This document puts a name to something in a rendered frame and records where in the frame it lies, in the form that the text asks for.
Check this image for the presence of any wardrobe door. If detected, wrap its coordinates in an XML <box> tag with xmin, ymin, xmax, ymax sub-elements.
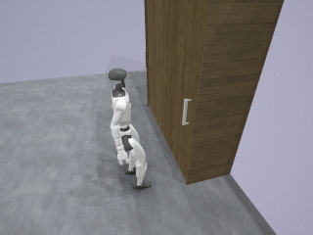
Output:
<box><xmin>161</xmin><ymin>0</ymin><xmax>209</xmax><ymax>180</ymax></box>
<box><xmin>147</xmin><ymin>0</ymin><xmax>164</xmax><ymax>127</ymax></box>

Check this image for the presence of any handle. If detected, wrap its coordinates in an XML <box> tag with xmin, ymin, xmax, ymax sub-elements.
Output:
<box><xmin>145</xmin><ymin>52</ymin><xmax>148</xmax><ymax>69</ymax></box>
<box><xmin>182</xmin><ymin>99</ymin><xmax>192</xmax><ymax>125</ymax></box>

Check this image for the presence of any right robot shin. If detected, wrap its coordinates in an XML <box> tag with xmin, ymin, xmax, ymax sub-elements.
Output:
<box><xmin>136</xmin><ymin>163</ymin><xmax>147</xmax><ymax>185</ymax></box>

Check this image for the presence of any robot right forearm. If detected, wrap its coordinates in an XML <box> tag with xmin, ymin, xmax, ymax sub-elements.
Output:
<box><xmin>112</xmin><ymin>126</ymin><xmax>124</xmax><ymax>153</ymax></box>

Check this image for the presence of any right robot hand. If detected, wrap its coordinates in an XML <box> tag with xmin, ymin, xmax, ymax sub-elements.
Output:
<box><xmin>117</xmin><ymin>151</ymin><xmax>130</xmax><ymax>165</ymax></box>

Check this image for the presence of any robot right upper arm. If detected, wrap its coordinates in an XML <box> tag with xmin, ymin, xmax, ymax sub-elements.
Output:
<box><xmin>111</xmin><ymin>98</ymin><xmax>127</xmax><ymax>130</ymax></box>

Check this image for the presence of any left robot thigh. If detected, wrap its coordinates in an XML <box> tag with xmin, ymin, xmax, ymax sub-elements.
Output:
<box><xmin>129</xmin><ymin>124</ymin><xmax>140</xmax><ymax>155</ymax></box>

